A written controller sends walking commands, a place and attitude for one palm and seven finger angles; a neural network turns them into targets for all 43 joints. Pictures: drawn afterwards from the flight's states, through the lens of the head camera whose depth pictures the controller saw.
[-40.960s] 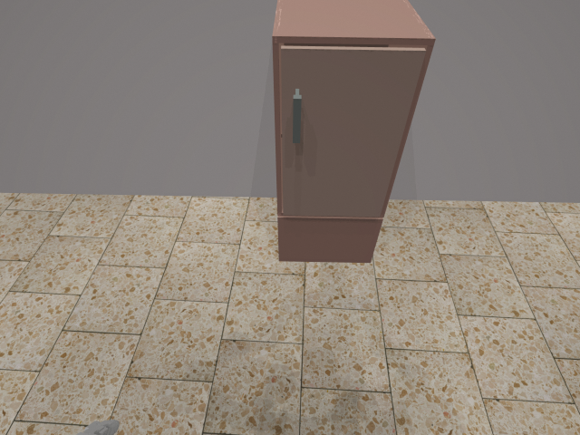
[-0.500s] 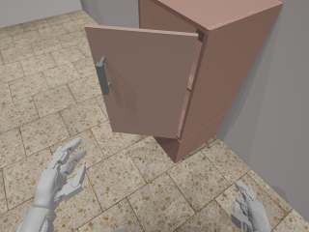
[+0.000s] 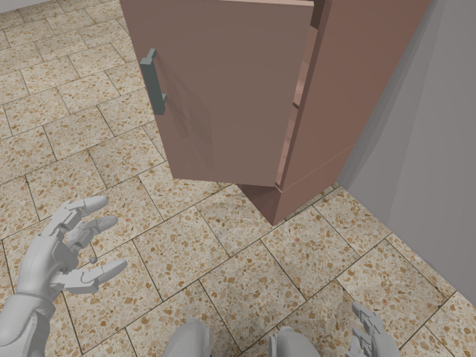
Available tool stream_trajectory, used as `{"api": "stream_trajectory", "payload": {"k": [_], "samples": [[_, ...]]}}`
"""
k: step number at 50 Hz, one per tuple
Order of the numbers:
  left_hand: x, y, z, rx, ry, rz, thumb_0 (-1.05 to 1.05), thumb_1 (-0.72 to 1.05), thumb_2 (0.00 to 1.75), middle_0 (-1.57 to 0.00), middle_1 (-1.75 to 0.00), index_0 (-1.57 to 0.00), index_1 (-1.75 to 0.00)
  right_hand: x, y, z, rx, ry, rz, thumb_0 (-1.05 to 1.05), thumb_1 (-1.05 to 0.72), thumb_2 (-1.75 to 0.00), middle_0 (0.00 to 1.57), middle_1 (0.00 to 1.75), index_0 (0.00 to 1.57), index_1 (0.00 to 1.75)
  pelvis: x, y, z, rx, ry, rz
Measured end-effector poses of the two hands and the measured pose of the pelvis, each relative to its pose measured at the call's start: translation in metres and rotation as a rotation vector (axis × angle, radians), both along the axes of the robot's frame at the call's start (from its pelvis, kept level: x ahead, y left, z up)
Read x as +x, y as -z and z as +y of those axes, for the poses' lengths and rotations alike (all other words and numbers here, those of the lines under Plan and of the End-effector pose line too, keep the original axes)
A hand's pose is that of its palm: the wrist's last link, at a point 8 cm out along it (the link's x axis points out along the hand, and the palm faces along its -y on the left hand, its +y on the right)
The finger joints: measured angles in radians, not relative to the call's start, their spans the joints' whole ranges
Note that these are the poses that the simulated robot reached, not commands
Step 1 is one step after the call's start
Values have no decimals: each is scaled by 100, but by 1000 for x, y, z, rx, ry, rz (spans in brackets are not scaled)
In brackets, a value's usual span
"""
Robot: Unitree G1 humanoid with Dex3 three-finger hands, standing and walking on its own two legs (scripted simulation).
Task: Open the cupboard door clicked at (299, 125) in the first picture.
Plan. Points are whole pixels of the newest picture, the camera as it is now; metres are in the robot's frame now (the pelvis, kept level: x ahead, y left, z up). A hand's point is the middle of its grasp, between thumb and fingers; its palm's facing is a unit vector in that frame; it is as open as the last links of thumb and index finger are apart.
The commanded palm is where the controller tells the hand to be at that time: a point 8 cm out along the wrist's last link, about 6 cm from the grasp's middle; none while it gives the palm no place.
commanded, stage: raise the hand with hooked fingers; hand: left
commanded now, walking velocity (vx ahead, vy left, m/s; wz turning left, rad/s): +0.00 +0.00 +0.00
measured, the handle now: (156, 82) +0.66 +0.21 +0.05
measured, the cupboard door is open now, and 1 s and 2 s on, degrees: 48 48 48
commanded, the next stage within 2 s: move the hooked fingers beside the handle in 1.28 s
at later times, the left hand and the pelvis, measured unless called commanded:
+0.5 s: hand (56, 242) +0.28 +0.29 +0.05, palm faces -0.04 -1.00 -0.06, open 13.7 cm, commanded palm +0.26 +0.34 +0.06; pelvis +0.02 +0.03 +0.01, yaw +1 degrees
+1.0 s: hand (57, 225) +0.30 +0.29 +0.06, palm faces -0.07 -1.00 -0.04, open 14.0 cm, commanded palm +0.28 +0.34 +0.07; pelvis +0.02 +0.02 +0.01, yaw +0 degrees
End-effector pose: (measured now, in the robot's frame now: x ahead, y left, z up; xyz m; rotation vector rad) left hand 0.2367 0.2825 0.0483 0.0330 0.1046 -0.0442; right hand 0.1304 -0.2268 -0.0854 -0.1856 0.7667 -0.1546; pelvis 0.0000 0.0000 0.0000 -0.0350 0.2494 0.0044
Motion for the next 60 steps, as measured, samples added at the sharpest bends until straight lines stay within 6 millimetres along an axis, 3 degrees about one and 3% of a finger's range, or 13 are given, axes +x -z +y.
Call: {"api": "stream_trajectory", "payload": {"k": [5,11,20,26,32,40,50,60], "samples": [[-5,-3,23,49,-62,-61,0,2,52,-26,-87,-26,-86,-5,1,-8,-52,-21,49,1,-91,-90,21,30,21,30,4,1,9,-5,-10,17],[2,14,21,22,53,-15,0,-12,46,-27,-96,-27,-95,15,-10,-11,-113,-40,11,1,-91,-90,20,30,21,30,7,3,19,-16,-15,23],[18,-11,50,27,-20,-96,-1,-33,37,-29,-109,-29,-109,57,-37,11,-109,-95,-100,1,-91,-90,20,30,21,30,16,-5,26,-27,-22,13],[23,-7,59,27,4,-16,-1,-44,33,-30,-116,-29,-116,68,-38,24,-83,-130,-105,1,-91,-90,20,30,21,30,19,-8,29,-32,-27,14],[31,-14,64,29,5,-50,-1,-48,31,-30,-119,-30,-119,62,-33,24,-81,-130,-69,1,-91,-90,21,30,21,30,20,-9,28,-30,-24,13],[44,-22,75,28,-1,-58,-1,-50,30,-30,-120,-30,-120,41,-26,10,-89,-95,2,1,-91,-90,21,30,21,30,19,-10,23,-28,-23,15],[47,-18,61,2,27,-63,-1,-50,30,-30,-120,-30,-120,24,-29,-11,-111,-53,19,1,-91,-90,20,30,21,30,18,-11,16,-20,-11,17],[41,-17,56,12,14,-72,-2,-50,30,-30,-120,-30,-120,27,-29,-12,-101,-52,4,1,-91,-90,20,30,21,30,16,-10,11,-18,-12,11]]}}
